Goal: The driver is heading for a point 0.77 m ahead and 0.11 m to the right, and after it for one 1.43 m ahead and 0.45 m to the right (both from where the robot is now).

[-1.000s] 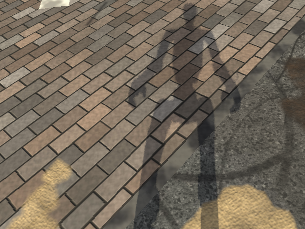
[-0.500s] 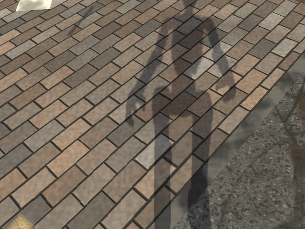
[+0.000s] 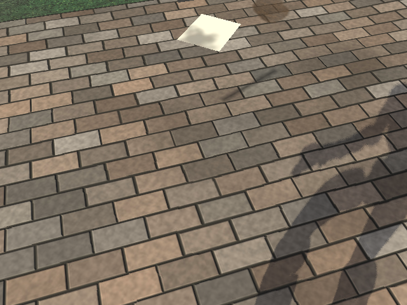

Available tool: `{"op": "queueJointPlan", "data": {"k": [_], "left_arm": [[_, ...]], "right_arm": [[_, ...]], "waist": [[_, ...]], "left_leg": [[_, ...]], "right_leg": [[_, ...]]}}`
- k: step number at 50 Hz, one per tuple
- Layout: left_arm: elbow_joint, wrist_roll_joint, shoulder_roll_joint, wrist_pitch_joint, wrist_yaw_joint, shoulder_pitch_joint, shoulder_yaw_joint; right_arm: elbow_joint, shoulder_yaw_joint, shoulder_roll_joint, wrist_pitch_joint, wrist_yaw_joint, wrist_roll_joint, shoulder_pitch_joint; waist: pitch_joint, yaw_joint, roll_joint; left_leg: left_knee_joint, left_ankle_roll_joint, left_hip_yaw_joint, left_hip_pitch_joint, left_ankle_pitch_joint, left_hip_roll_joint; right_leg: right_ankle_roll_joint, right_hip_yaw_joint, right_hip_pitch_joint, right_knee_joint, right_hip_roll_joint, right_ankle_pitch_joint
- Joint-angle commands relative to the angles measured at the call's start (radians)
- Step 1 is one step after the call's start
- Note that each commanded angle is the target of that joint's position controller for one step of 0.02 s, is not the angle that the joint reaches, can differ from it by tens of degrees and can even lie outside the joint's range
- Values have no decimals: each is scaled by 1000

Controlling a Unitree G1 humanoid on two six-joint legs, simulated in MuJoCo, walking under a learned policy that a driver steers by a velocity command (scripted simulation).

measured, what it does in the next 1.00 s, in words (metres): walks ahead, turning right: left foot, then right foot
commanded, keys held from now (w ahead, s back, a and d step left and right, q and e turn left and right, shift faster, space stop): w+shift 0.10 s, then w+e+shift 0.28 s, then e+shift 0.62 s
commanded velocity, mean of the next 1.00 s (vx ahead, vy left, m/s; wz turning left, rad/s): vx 0.60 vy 0.00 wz -0.46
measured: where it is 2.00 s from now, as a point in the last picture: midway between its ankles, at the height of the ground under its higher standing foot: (203, 228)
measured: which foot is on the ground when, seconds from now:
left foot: up 0.00-0.30, down 0.32-0.72, up 0.74-1.00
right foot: down 0.00-0.34, up 0.36-0.70, down 0.72-1.00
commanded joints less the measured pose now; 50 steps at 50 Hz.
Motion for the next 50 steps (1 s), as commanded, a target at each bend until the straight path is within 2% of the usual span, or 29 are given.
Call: {"op": "queueJointPlan", "data": {"k": [1,3,6,9,12,14,15,16,17,18,19,20,21,22,23,24,27,29,32,35,36,37,38,39,40,41,44,46,50], "left_arm": [[15,-7,41,-10,-7,85,15],[48,-19,49,-16,-15,89,17],[78,-10,100,-24,-14,104,28],[129,-39,131,-19,-10,192,26],[162,-47,182,-2,-6,241,28],[187,-33,222,12,0,262,27],[200,-23,236,22,2,256,26],[190,-14,228,23,7,221,18],[147,9,71,14,6,287,-19],[133,-48,-10,-12,3,381,-46],[108,-95,80,-15,8,237,-13],[78,-98,82,-11,14,133,-8],[76,-70,69,-2,20,99,-8],[85,-47,65,18,19,116,4],[92,-50,46,44,12,164,9],[97,-57,32,71,9,180,11],[37,-38,5,98,-1,87,4],[33,-17,13,92,-29,57,2],[23,-15,73,104,-70,70,26],[51,-19,208,125,-64,274,92],[69,-25,247,128,-46,346,114],[50,-29,299,117,-29,214,108],[-64,25,336,78,-37,68,87],[-127,12,294,66,-59,8,89],[-126,-15,253,61,-63,-3,82],[-124,-35,223,63,-56,-26,76],[-146,-13,198,86,-11,-67,70],[-143,-17,211,101,14,-35,76],[-155,-33,215,140,46,-38,78]], "right_arm": [[-136,6,11,-2,14,12,-91],[-144,19,39,3,21,5,-104],[-159,26,20,-12,29,-9,-178],[-199,40,22,-46,54,-30,-338],[-227,33,4,-79,76,-21,-424],[-220,-2,-68,-81,64,-16,-330],[-189,-30,-117,-74,49,-9,-169],[-135,-54,-154,-59,28,-7,46],[-89,-73,-247,-49,4,-34,199],[-86,-63,-241,-61,17,-58,216],[-63,-42,-144,-66,23,-50,179],[-40,-29,-97,-69,22,-45,125],[-26,-23,-68,-75,23,-58,49],[-19,-16,-24,-83,26,-76,-16],[-12,-15,4,-85,25,-79,-66],[-8,-13,30,-88,22,-67,-121],[-5,-25,-18,-96,-3,-47,-240],[-4,-38,-63,-91,-22,-37,-253],[4,-56,-134,-78,-37,-3,-232],[-16,-68,-159,-43,-29,19,-269],[-16,-54,-116,-37,-20,11,-271],[-23,-20,19,-33,-4,-49,-194],[-29,-7,10,-39,8,-44,59],[-28,-24,-119,-44,11,-31,16],[-47,-34,-151,-41,3,-25,-105],[-45,-31,-129,-31,-13,-43,-159],[-39,-32,-111,-1,-21,-55,-215],[-31,-23,-67,2,-20,-59,-236],[-28,-22,-52,15,-24,-40,-276]], "waist": [[14,28,-139],[57,-1,-109],[122,-13,-66],[163,22,-22],[157,31,-55],[33,-47,-168],[-74,-149,-223],[-180,-274,-234],[-368,-236,-6],[-601,-170,232],[-394,-182,158],[-192,-165,99],[-99,-110,19],[-60,-50,35],[-58,1,87],[-36,29,88],[72,66,79],[30,54,34],[-51,64,30],[-153,184,12],[-145,228,-70],[-3,77,-418],[-222,-92,-472],[-309,-34,-267],[-203,-18,-119],[-153,-31,-16],[-135,-46,-53],[-163,-31,-44],[-171,-14,-79]], "left_leg": [[-18,9,-68,-324,31,129],[-70,5,-85,-360,69,123],[-277,-7,-98,-381,224,94],[-556,5,30,-265,372,93],[-735,8,70,-131,364,35],[-773,28,84,68,271,-29],[-788,47,100,286,231,-60],[-750,50,53,620,227,-3],[-733,88,-307,998,-26,268],[-978,176,-770,1050,-436,418],[-1102,136,-748,917,-475,378],[-1096,124,-556,757,-218,368],[-1085,121,-393,586,102,344],[-1081,115,-244,453,387,309],[-1076,116,-127,374,568,297],[-1096,111,-44,319,633,286],[-1181,98,125,185,680,273],[-1158,76,240,186,625,200],[-1060,48,265,325,732,228],[-676,-3,265,341,885,222],[-418,-52,246,223,608,167],[-68,-103,213,19,-323,-22],[155,-132,-2,-181,-403,-128],[152,-103,-104,-184,-303,-95],[58,-77,-102,-218,-200,-68],[-26,-74,-113,-199,-130,-30],[-234,-84,-125,-65,-67,-17],[-324,-112,-112,-57,-39,-45],[-446,-155,-131,-82,59,-74]], "right_leg": [[-162,303,228,-289,-251,-58],[-188,240,182,-329,-257,11],[-207,129,143,-400,-252,115],[-213,83,139,-496,-242,196],[-206,52,239,-466,-259,440],[-180,48,327,-288,-274,888],[-163,29,296,-94,-257,1040],[-122,12,77,187,-217,937],[-86,36,-253,599,-93,238],[-90,179,-365,845,-15,-217],[-91,182,-490,931,-52,-177],[-76,139,-552,928,-83,-116],[-63,125,-504,882,-128,-63],[-51,124,-419,841,-155,-42],[-36,121,-344,819,-173,-59],[-26,109,-321,779,-181,-89],[-2,59,-337,563,-180,14],[-21,-1,-206,310,-137,269],[-58,-54,-94,193,-73,369],[-134,-117,157,176,30,248],[-163,-67,294,102,38,300],[-207,158,250,52,-36,825],[-447,747,401,-93,-269,724],[-458,873,404,-243,-309,348],[-401,788,314,-256,-265,124],[-344,719,222,-243,-224,48],[-282,535,62,-208,-129,274],[-276,488,72,-171,-104,440],[-241,511,79,-158,-74,289]]}}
